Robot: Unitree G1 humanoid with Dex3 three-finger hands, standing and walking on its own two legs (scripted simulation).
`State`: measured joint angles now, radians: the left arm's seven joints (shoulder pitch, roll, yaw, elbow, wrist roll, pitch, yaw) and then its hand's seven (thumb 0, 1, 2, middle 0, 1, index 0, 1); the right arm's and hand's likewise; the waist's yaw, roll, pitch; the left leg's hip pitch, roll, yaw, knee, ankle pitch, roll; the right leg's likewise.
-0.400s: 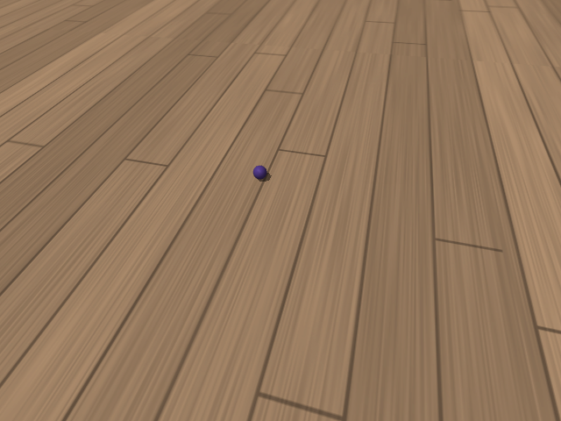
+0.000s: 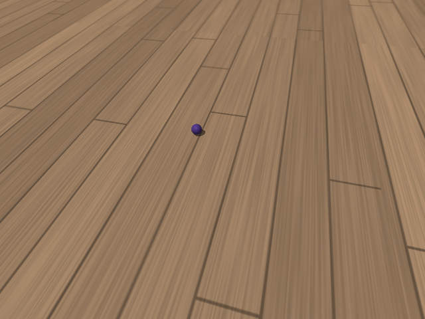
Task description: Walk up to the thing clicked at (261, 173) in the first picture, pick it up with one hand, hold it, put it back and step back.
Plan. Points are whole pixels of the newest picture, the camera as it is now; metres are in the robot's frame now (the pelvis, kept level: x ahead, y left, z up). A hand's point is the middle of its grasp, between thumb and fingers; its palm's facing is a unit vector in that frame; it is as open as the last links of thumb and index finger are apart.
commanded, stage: stand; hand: left
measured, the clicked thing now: (196, 129) +1.47 +0.17 -0.74
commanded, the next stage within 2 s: walk up in 0.72 s
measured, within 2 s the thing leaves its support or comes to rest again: neither
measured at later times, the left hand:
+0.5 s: hand out of the picture +0.08 +0.25 -0.16, palm faces -0.03 -0.94 -0.34, open 7.4 cm
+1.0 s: hand out of the picture +0.14 +0.25 -0.14, palm faces -0.08 -0.90 -0.42, open 7.4 cm
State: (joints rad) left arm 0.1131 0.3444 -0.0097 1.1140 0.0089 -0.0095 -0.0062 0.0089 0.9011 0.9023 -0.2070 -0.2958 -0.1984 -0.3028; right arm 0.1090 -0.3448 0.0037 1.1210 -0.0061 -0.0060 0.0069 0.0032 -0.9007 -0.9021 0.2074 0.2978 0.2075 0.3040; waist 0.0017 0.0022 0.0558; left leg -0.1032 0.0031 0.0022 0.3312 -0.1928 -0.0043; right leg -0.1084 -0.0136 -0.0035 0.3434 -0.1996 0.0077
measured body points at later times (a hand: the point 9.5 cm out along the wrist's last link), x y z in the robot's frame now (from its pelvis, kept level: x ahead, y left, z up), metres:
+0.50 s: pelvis +0.00 +0.00 +0.00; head +0.01 +0.00 +0.45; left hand +0.08 +0.30 -0.13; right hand +0.08 -0.30 -0.13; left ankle -0.01 +0.12 -0.75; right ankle -0.01 -0.12 -0.75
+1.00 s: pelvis +0.05 -0.05 -0.02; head +0.05 -0.06 +0.43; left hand +0.14 +0.29 -0.11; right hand +0.07 -0.38 -0.14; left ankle -0.01 +0.12 -0.75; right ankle +0.09 -0.18 -0.75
